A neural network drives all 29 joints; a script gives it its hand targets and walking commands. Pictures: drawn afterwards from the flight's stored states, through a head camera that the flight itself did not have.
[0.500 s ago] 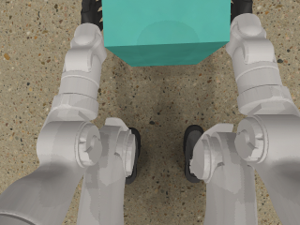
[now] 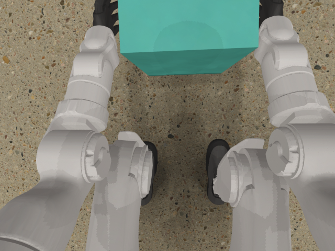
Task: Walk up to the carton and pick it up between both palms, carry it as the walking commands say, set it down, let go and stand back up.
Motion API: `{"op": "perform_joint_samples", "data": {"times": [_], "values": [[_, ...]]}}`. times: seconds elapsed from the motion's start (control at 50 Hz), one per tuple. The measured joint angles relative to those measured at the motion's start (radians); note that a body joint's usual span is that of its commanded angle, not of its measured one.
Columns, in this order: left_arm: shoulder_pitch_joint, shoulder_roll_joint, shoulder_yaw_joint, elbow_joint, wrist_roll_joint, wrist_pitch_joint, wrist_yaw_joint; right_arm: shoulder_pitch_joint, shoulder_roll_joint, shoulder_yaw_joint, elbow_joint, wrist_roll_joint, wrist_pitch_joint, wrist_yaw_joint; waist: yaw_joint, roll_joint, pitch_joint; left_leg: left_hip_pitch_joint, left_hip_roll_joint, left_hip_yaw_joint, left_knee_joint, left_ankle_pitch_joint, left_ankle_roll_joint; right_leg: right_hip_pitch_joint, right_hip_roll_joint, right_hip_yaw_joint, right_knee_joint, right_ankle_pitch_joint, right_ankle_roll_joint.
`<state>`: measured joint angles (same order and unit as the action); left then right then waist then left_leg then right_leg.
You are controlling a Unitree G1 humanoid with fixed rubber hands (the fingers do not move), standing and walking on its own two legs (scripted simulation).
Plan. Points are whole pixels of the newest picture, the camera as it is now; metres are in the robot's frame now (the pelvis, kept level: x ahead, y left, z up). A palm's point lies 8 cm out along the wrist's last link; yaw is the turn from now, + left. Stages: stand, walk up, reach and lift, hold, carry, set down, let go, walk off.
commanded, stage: set down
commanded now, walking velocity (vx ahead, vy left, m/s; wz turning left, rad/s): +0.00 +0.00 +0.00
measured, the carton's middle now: (185, 32) +0.54 +0.00 -0.22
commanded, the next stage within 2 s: none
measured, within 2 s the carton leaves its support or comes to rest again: neither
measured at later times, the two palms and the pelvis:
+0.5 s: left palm (105, 30) +0.52 +0.15 -0.14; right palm (268, 22) +0.53 -0.16 -0.15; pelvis -0.01 +0.00 +0.00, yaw +0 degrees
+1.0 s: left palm (91, 30) +0.52 +0.18 -0.14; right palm (286, 26) +0.53 -0.19 -0.15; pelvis +0.00 +0.00 +0.01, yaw -1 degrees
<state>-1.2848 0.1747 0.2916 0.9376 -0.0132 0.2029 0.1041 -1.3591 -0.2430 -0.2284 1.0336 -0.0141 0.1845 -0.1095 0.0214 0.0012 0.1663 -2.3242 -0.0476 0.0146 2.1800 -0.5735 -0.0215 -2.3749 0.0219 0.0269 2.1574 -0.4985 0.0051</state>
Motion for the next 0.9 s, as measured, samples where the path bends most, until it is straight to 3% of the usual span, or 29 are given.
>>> {"op": "perform_joint_samples", "data": {"times": [0.5,0.76,0.9], "values": [[-0.043,0.012,-0.010,0.068,-0.006,-0.057,-0.005,-0.034,-0.022,-0.005,0.069,0.015,-0.061,0.011,0.000,0.001,0.068,0.030,-0.009,-0.004,0.014,0.012,-0.006,0.034,-0.003,-0.001,0.015,0.008,0.001],[-0.043,0.063,-0.136,0.112,-0.138,-0.167,0.049,-0.010,-0.069,0.119,0.084,0.152,-0.152,-0.022,0.001,0.004,0.109,0.083,-0.006,-0.011,-0.033,0.002,-0.004,0.091,0.000,-0.006,-0.038,-0.002,0.005],[-0.015,0.099,-0.169,0.112,-0.190,-0.185,0.047,0.024,-0.108,0.161,0.079,0.205,-0.169,-0.014,0.004,0.005,0.078,0.072,-0.001,-0.008,-0.038,-0.010,0.001,0.079,0.004,-0.003,-0.043,-0.011,0.009]]}}
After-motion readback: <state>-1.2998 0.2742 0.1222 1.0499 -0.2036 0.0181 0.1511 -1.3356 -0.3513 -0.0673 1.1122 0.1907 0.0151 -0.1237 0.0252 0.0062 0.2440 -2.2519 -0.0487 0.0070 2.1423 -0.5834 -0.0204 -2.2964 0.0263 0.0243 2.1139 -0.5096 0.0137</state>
